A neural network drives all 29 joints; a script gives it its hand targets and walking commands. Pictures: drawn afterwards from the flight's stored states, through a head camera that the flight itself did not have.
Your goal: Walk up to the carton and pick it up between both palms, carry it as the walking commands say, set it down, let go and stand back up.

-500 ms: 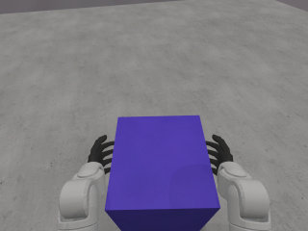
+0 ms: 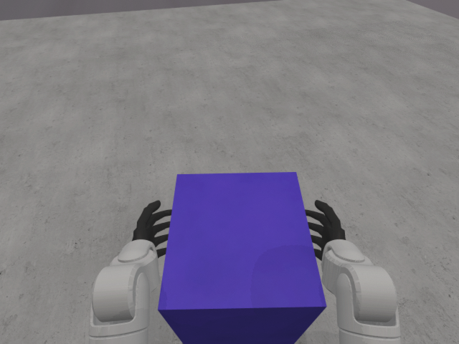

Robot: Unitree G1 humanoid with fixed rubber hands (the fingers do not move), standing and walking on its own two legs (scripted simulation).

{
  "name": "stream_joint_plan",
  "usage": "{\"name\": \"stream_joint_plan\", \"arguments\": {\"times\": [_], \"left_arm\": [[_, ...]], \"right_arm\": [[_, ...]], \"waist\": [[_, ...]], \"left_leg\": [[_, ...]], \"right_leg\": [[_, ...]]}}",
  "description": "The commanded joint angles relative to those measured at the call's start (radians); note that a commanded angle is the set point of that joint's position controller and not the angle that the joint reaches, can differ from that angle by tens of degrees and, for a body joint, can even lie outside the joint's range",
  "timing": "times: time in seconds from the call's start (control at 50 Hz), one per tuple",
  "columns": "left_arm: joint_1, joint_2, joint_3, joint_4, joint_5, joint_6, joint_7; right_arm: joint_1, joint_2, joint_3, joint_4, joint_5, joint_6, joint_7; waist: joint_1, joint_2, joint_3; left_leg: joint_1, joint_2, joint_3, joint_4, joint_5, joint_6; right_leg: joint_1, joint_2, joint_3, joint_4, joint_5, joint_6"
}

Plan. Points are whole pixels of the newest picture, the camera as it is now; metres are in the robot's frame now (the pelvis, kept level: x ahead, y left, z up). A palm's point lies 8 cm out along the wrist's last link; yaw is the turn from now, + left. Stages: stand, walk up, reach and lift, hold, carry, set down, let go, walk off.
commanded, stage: carry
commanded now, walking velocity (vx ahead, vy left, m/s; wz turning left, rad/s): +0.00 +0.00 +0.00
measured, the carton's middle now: (238, 264) +0.26 +0.00 +0.01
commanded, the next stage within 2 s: none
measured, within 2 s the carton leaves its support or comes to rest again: neither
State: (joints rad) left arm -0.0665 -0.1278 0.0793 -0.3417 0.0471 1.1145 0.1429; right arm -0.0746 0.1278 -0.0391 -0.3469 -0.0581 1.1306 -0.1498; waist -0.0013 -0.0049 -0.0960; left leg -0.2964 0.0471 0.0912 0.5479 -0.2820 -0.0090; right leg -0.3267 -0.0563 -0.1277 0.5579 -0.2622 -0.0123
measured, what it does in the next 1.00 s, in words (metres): stands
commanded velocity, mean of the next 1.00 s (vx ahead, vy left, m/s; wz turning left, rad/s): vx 0.00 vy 0.00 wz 0.00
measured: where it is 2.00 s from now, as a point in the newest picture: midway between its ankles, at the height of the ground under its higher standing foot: outside the picture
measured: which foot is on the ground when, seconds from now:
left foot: down 0.00-1.00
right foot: down 0.00-1.00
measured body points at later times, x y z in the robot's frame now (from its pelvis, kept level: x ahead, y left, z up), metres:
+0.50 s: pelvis +0.00 +0.00 +0.00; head -0.02 +0.00 +0.45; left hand +0.27 +0.15 +0.06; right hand +0.27 -0.14 +0.07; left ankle +0.00 +0.12 -0.73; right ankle +0.02 -0.11 -0.73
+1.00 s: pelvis +0.00 +0.01 +0.00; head -0.02 +0.01 +0.45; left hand +0.28 +0.16 +0.06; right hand +0.28 -0.14 +0.06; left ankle +0.00 +0.12 -0.73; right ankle +0.02 -0.11 -0.73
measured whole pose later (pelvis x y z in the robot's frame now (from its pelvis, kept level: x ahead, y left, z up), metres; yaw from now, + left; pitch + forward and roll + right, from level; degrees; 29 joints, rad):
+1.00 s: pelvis +0.00 +0.01 +0.00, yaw -1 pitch +2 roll +0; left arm -0.10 -0.13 0.10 -0.14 0.09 0.94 0.11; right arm -0.10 0.13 -0.06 -0.15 -0.09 0.95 -0.12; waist 0.00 -0.01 -0.10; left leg -0.27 0.05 0.11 0.53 -0.28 0.00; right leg -0.31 -0.06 -0.11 0.53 -0.25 0.00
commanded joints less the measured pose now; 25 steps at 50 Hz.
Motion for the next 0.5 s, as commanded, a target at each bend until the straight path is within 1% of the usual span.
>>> {"name": "stream_joint_plan", "arguments": {"times": [0.0, 0.02, 0.04, 0.06, 0.08, 0.1, 0.12, 0.14, 0.22, 0.26, 0.28, 0.3, 0.32, 0.34, 0.36, 0.38, 0.4, 0.42, 0.44, 0.46, 0.48], "left_arm": [[-0.425, -0.833, -0.586, -0.114, -0.241, -0.025, -0.147], [-0.423, -0.822, -0.577, -0.092, -0.232, -0.029, -0.148], [-0.425, -0.830, -0.584, -0.106, -0.237, -0.031, -0.148], [-0.427, -0.820, -0.570, -0.084, -0.228, -0.035, -0.149], [-0.434, -0.826, -0.578, -0.099, -0.233, -0.040, -0.150], [-0.430, -0.818, -0.564, -0.064, -0.221, -0.044, -0.151], [-0.440, -0.831, -0.581, -0.096, -0.233, -0.047, -0.151], [-0.433, -0.809, -0.560, -0.056, -0.216, -0.053, -0.153], [-0.451, -0.833, -0.580, -0.089, -0.231, -0.066, -0.156], [-0.430, -0.798, -0.539, -0.006, -0.197, -0.078, -0.159], [-0.434, -0.814, -0.563, -0.053, -0.213, -0.081, -0.157], [-0.435, -0.822, -0.567, -0.056, -0.214, -0.084, -0.159], [-0.438, -0.826, -0.568, -0.053, -0.215, -0.087, -0.161], [-0.439, -0.822, -0.558, -0.033, -0.209, -0.091, -0.162], [-0.442, -0.811, -0.549, -0.023, -0.201, -0.097, -0.162], [-0.444, -0.812, -0.552, -0.023, -0.200, -0.102, -0.163], [-0.452, -0.824, -0.567, -0.050, -0.211, -0.104, -0.163], [-0.435, -0.810, -0.548, -0.012, -0.195, -0.109, -0.164], [-0.445, -0.814, -0.555, -0.027, -0.200, -0.112, -0.165], [-0.440, -0.806, -0.543, 0.003, -0.190, -0.116, -0.166], [-0.445, -0.806, -0.548, -0.006, -0.193, -0.118, -0.166]], "right_arm": [[-0.400, 0.821, 0.559, -0.118, 0.246, -0.045, 0.136], [-0.398, 0.809, 0.548, -0.099, 0.236, -0.050, 0.137], [-0.409, 0.818, 0.559, -0.121, 0.245, -0.052, 0.138], [-0.403, 0.812, 0.545, -0.088, 0.235, -0.055, 0.139], [-0.404, 0.816, 0.551, -0.100, 0.239, -0.060, 0.140], [-0.405, 0.804, 0.536, -0.071, 0.227, -0.065, 0.142], [-0.411, 0.818, 0.551, -0.099, 0.238, -0.068, 0.141], [-0.402, 0.799, 0.530, -0.056, 0.220, -0.074, 0.143], [-0.410, 0.823, 0.546, -0.081, 0.232, -0.088, 0.146], [-0.406, 0.788, 0.511, -0.011, 0.202, -0.102, 0.148], [-0.408, 0.804, 0.534, -0.054, 0.219, -0.103, 0.148], [-0.414, 0.812, 0.542, -0.065, 0.223, -0.108, 0.150], [-0.417, 0.816, 0.543, -0.063, 0.223, -0.111, 0.151], [-0.415, 0.808, 0.531, -0.043, 0.215, -0.115, 0.153], [-0.419, 0.801, 0.524, -0.029, 0.210, -0.121, 0.154], [-0.411, 0.800, 0.520, -0.022, 0.206, -0.126, 0.155], [-0.413, 0.812, 0.535, -0.047, 0.216, -0.128, 0.155], [-0.418, 0.796, 0.523, -0.027, 0.207, -0.134, 0.157], [-0.417, 0.804, 0.528, -0.029, 0.208, -0.136, 0.157], [-0.417, 0.790, 0.513, -0.004, 0.200, -0.141, 0.159], [-0.418, 0.792, 0.516, -0.011, 0.201, -0.143, 0.159]], "waist": [[0.001, 0.002, -0.203], [0.001, 0.000, -0.203], [0.001, -0.002, -0.202], [0.001, 0.000, -0.196], [0.001, 0.004, -0.202], [0.001, 0.009, -0.201], [0.001, 0.003, -0.199], [0.001, 0.004, -0.202], [0.001, 0.007, -0.207], [0.002, -0.002, -0.208], [0.002, 0.003, -0.215], [0.002, -0.002, -0.215], [0.001, -0.009, -0.212], [0.002, 0.003, -0.216], [0.003, -0.004, -0.222], [0.003, 0.005, -0.225], [0.003, 0.006, -0.220], [0.003, 0.003, -0.228], [0.003, -0.005, -0.217], [0.004, 0.012, -0.220], [0.003, 0.007, -0.214]], "left_leg": [[0.048, 0.097, -0.089, -0.086, 0.170, 0.019], [0.047, 0.097, -0.089, -0.087, 0.169, 0.018], [0.048, 0.097, -0.088, -0.088, 0.161, 0.019], [0.049, 0.097, -0.088, -0.090, 0.163, 0.018], [0.051, 0.098, -0.086, -0.090, 0.165, 0.019], [0.049, 0.098, -0.088, -0.094, 0.163, 0.019], [0.051, 0.098, -0.086, -0.094, 0.160, 0.020], [0.051, 0.096, -0.082, -0.091, 0.152, 0.021], [0.053, 0.098, -0.082, -0.095, 0.158, 0.021], [0.057, 0.097, -0.079, -0.091, 0.157, 0.022], [0.060, 0.096, -0.079, -0.090, 0.164, 0.023], [0.061, 0.096, -0.077, -0.090, 0.164, 0.021], [0.058, 0.095, -0.077, -0.090, 0.159, 0.021], [0.062, 0.097, -0.078, -0.094, 0.166, 0.020], [0.060, 0.099, -0.079, -0.093, 0.168, 0.021], [0.066, 0.100, -0.075, -0.093, 0.176, 0.020], [0.062, 0.098, -0.075, -0.091, 0.180, 0.021], [0.069, 0.100, -0.075, -0.093, 0.184, 0.020], [0.064, 0.102, -0.076, -0.095, 0.182, 0.020], [0.067, 0.103, -0.077, -0.096, 0.192, 0.020], [0.062, 0.103, -0.077, -0.098, 0.184, 0.020]], "right_leg": [[0.112, -0.101, 0.108, -0.086, 0.224, -0.010], [0.113, -0.100, 0.108, -0.086, 0.223, -0.009], [0.114, -0.099, 0.107, -0.087, 0.220, -0.010], [0.104, -0.099, 0.109, -0.088, 0.210, -0.009], [0.110, -0.098, 0.108, -0.088, 0.217, -0.010], [0.109, -0.099, 0.108, -0.087, 0.210, -0.010], [0.107, -0.099, 0.109, -0.089, 0.207, -0.011], [0.110, -0.098, 0.109, -0.093, 0.212, -0.011], [0.113, -0.099, 0.110, -0.092, 0.213, -0.012], [0.115, -0.099, 0.111, -0.095, 0.220, -0.012], [0.119, -0.102, 0.114, -0.092, 0.235, -0.013], [0.122, -0.102, 0.113, -0.093, 0.241, -0.012], [0.120, -0.102, 0.111, -0.094, 0.237, -0.011], [0.121, -0.101, 0.113, -0.093, 0.237, -0.011], [0.127, -0.100, 0.114, -0.091, 0.239, -0.013], [0.126, -0.100, 0.111, -0.090, 0.241, -0.013], [0.124, -0.100, 0.112, -0.091, 0.245, -0.012], [0.127, -0.099, 0.111, -0.088, 0.249, -0.012], [0.124, -0.099, 0.110, -0.089, 0.242, -0.011], [0.122, -0.100, 0.113, -0.089, 0.241, -0.012], [0.120, -0.098, 0.111, -0.090, 0.230, -0.010]]}}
